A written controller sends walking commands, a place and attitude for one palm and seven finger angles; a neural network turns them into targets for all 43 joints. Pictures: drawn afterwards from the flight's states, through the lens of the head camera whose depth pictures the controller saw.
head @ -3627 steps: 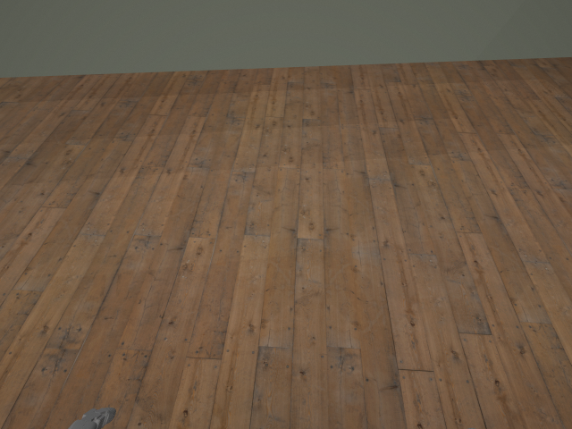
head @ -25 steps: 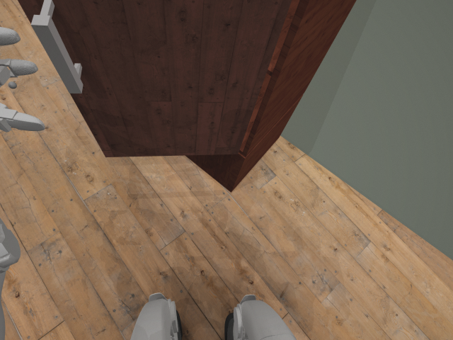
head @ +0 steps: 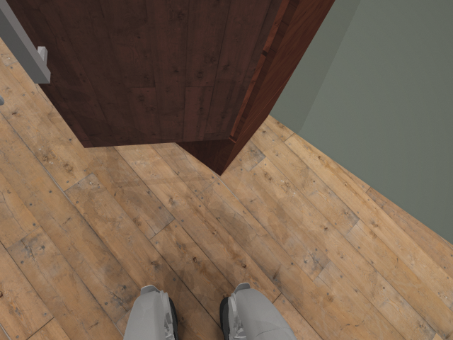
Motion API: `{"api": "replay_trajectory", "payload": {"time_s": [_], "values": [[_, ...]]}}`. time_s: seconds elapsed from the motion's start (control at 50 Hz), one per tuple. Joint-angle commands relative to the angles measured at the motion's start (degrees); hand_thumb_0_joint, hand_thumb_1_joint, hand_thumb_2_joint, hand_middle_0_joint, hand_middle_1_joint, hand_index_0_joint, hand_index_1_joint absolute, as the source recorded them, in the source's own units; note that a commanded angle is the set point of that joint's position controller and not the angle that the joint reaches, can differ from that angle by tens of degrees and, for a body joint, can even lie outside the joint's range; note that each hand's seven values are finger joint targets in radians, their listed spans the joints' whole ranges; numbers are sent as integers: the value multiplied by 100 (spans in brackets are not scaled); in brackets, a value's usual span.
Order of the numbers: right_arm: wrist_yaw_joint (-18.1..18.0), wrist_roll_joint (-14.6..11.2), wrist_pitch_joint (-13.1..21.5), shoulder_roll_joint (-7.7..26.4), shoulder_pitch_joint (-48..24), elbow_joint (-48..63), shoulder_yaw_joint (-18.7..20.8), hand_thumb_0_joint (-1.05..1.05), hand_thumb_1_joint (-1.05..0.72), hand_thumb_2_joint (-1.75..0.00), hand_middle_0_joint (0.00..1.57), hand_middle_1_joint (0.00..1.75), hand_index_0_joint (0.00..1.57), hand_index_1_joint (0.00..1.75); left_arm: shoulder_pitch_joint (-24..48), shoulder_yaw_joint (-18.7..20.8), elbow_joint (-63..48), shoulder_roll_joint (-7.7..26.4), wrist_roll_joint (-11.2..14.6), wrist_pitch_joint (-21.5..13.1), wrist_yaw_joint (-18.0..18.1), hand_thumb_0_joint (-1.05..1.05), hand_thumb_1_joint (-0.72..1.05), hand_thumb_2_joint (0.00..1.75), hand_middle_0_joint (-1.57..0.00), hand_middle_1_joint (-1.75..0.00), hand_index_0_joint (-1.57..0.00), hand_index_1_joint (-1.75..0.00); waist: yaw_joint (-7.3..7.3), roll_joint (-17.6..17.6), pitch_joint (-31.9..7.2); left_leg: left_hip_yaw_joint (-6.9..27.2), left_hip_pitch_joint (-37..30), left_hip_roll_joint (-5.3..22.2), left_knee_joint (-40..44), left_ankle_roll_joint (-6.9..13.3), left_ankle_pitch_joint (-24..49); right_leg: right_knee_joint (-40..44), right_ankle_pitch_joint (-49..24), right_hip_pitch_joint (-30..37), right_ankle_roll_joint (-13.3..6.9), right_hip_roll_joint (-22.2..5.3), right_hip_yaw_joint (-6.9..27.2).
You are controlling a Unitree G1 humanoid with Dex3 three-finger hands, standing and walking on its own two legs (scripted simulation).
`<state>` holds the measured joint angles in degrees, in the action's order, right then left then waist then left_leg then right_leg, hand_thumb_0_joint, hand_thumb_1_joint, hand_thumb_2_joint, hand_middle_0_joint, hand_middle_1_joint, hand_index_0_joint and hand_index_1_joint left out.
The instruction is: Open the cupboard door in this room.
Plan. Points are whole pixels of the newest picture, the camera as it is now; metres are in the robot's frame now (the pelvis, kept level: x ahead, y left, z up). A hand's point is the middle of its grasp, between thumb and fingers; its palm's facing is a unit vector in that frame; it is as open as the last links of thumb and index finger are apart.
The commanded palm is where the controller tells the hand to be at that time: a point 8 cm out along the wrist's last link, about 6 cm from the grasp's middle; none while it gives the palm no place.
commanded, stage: move the hooked fingers beside the handle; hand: left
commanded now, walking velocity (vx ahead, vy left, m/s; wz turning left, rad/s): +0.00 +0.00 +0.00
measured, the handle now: (21, 32) +0.56 +0.24 +0.09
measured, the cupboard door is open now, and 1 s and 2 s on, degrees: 44 44 44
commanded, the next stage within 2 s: slide the fingers in behind the handle in 0.80 s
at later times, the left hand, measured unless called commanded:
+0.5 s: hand out of the picture +0.52 +0.30 +0.09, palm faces +0.07 -1.00 -0.02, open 14.0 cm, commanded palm +0.51 +0.34 +0.09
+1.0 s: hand out of the picture +0.52 +0.30 +0.09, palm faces +0.05 -1.00 -0.01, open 14.0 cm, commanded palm +0.52 +0.32 +0.08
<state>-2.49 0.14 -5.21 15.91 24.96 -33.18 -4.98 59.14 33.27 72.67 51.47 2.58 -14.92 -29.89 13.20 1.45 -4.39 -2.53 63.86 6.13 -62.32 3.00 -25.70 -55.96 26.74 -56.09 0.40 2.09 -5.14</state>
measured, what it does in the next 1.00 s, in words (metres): stands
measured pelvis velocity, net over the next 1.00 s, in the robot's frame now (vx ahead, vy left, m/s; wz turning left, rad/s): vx -0.01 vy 0.00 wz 0.01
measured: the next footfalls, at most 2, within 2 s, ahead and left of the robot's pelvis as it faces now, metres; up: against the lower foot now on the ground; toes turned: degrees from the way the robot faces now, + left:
none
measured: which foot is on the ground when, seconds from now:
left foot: down 0.00-1.00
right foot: down 0.00-1.00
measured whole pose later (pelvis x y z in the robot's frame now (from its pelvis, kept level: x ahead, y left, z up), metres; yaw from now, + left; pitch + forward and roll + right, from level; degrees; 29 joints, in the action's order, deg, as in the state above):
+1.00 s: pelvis -0.01 +0.00 -0.01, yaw +0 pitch +27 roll -7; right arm -2.8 -0.1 -5.1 16.5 23.8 -34.1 -5.1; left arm 61.7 30.8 73.8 51.5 3.1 -16.4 -28.6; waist 13.7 1.2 -4.2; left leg -1.1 65.8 6.2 -64.3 2.6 -25.6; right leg -57.6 27.0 -57.5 -0.1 2.5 -6.2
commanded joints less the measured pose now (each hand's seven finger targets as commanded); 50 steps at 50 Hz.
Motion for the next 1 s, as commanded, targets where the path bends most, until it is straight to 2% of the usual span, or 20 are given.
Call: {"api": "replay_trajectory", "payload": {"time_s": [0.0, 0.02, 0.06, 0.12, 0.16, 0.22, 0.24, 0.32, 0.38, 0.48, 0.52, 0.56, 0.64, 0.68, 0.72, 0.76, 0.78, 0.88, 0.94, 0.98], "values": [[-11, 36, 40, 1325, 1266, 81, 588, 0, -90, -90, 20, 30, 20, 30, 2103, 322, -1761, 2036, 254, -596, 55, 0, -50, 30, -30, -120, -30, -120, -243, 1820, -3582, 857, -4362, -164, 467, -156, 3818, 561, -2174, 380, -126, 297, 115], [-3, 44, 27, 1322, 1262, 59, 594, 0, -90, -90, 20, 30, 20, 30, 2042, 309, -1723, 1975, 267, -581, 44, 0, -50, 30, -30, -120, -30, -120, -243, 1741, -3498, 867, -4354, -154, 489, -154, 3785, 574, -2136, 386, -127, 301, 91], [20, 16, -30, 1302, 1263, 18, 587, 0, -90, -90, 20, 30, 20, 30, 1949, -72, -1479, 1453, 326, -472, -40, 0, -50, 30, -30, -120, -30, -120, -160, 1757, -3173, 915, -4510, -133, 537, -174, 3932, 656, -2014, 102, -123, 312, 44], [7, 6, -66, 1310, 1210, 28, 600, 0, -90, -90, 20, 30, 20, 30, 1849, -555, -1138, 852, 364, -267, -127, 0, -50, 30, -30, -120, -30, -120, -15, 1488, -2653, 893, -4248, -161, 630, -137, 3389, 755, -1759, -72, -116, 292, 11], [-20, 14, -68, 1318, 1214, 26, 603, 0, -90, -90, 20, 30, 20, 30, 1923, -642, -1075, 689, 409, -256, -118, 0, -50, 30, -30, -120, -30, -120, 15, 1369, -2590, 928, -4310, -156, 660, -139, 3357, 773, -1697, -152, -121, 281, -5], [-27, 35, -62, 1323, 1187, 52, 597, 0, -90, -90, 20, 30, 20, 30, 2065, -514, -1184, 834, 420, -393, 34, 0, -50, 30, -30, -120, -30, -120, 0, 1270, -2601, 928, -4150, -183, 667, -132, 3193, 724, -1677, -57, -148, 257, 23], [-31, 49, -50, 1314, 1168, 46, 590, 0, -90, -90, 20, 30, 20, 30, 2253, -415, -1349, 904, 462, -502, 103, 0, -50, 30, -30, -120, -30, -120, -29, 1421, -2660, 934, -4210, -186, 632, -147, 3292, 679, -1714, -73, -169, 251, 33], [-31, 50, 19, 1336, 1101, 34, 588, 0, -90, -90, 20, 30, 20, 30, 2499, -67, -1415, 1487, 311, -747, 338, 0, -50, 30, -30, -120, -30, -120, -59, 1391, -2866, 892, -4007, -208, 596, -144, 2905, 629, -1609, 177, -165, 241, 117], [-28, 40, 33, 1317, 1062, 71, 565, 0, -90, -90, 20, 30, 20, 30, 2362, 21, -1345, 1663, 169, -778, 415, 0, -50, 30, -30, -120, -30, -120, -172, 1620, -3106, 896, -4122, -215, 550, -179, 3147, 562, -1713, 249, -168, 236, 121], [-78, -21, -18, 1335, 984, 87, 467, 0, -90, -90, 20, 30, 20, 30, 2480, -230, -844, 1598, 136, -544, 268, 0, -50, 30, -30, -120, -30, -120, -12, 1446, -2709, 822, -3612, -230, 529, -123, 2549, 603, -1521, 179, -124, 243, 131], [-120, -34, -4, 1359, 1005, 102, 447, 0, -90, -90, 20, 30, 20, 30, 2478, -181, -753, 1763, 135, -490, 186, 0, -50, 30, -30, -120, -30, -120, 20, 1223, -2726, 782, -3332, -250, 494, -73, 2391, 596, -1533, 333, -112, 247, 157], [-148, -31, 13, 1362, 1031, 75, 435, 0, -90, -90, 20, 30, 20, 30, 2591, -193, -815, 1786, 190, -524, 93, 0, -50, 30, -30, -120, -30, -120, 45, 1362, -2871, 795, -3445, -230, 433, -75, 2555, 552, -1629, 254, -116, 249, 158], [-145, -19, 40, 1346, 1092, 36, 444, 0, -90, -90, 20, 30, 20, 30, 2485, -148, -836, 1759, 277, -574, -50, 0, -50, 30, -30, -120, -30, -120, 8, 1377, -2994, 818, -3474, -224, 353, -74, 2701, 485, -1684, 204, -138, 270, 138], [-129, -26, 34, 1331, 1105, -2, 453, 0, -90, -90, 20, 30, 20, 30, 2517, -326, -818, 1511, 307, -537, -96, 0, -50, 30, -30, -120, -30, -120, 45, 1426, -3017, 832, -3528, -215, 340, -77, 2705, 493, -1673, 98, -120, 275, 130], [-146, -27, 44, 1358, 1117, -21, 434, 0, -90, -90, 20, 30, 20, 30, 2572, -221, -724, 1709, 293, -465, -87, 0, -50, 30, -30, -120, -30, -120, 72, 1305, -2858, 800, -3230, -214, 323, -48, 2457, 501, -1563, 140, -106, 268, 143], [-154, -36, 48, 1361, 1139, -11, 420, 0, -90, -90, 20, 30, 20, 30, 2682, -264, -775, 1720, 264, -439, -64, 0, -50, 30, -30, -120, -30, -120, 63, 1503, -2868, 821, -3335, -212, 341, -62, 2425, 491, -1461, -20, -119, 258, 137], [-162, -23, 44, 1353, 1156, -19, 418, 0, -90, -90, 20, 30, 20, 30, 2614, -191, -779, 1810, 229, -429, -33, 0, -50, 30, -30, -120, -30, -120, 31, 1454, -2884, 816, -3314, -203, 328, -57, 2451, 477, -1480, 39, -118, 255, 132], [-125, 15, 69, 1342, 1181, -9, 447, 0, -90, -90, 20, 30, 20, 30, 2609, 104, -1217, 2141, 184, -568, 117, 0, -50, 30, -30, -120, -30, -120, -82, 1763, -3320, 835, -3643, -186, 279, -93, 2845, 426, -1694, 144, -134, 273, 146], [-88, 5, 67, 1313, 1170, -26, 443, 0, -90, -90, 20, 30, 20, 30, 2665, -69, -1233, 1829, 234, -557, 129, 0, -50, 30, -30, -120, -30, -120, -12, 1709, -3218, 850, -3671, -190, 289, -95, 2847, 423, -1698, 56, -135, 290, 115], [-74, 3, 52, 1331, 1167, -29, 450, 0, -90, -90, 20, 30, 20, 30, 2617, -65, -1176, 1829, 225, -493, 133, 0, -50, 30, -30, -120, -30, -120, -24, 1660, -3156, 861, -3627, -194, 328, -99, 2762, 463, -1654, 99, -116, 293, 106]]}}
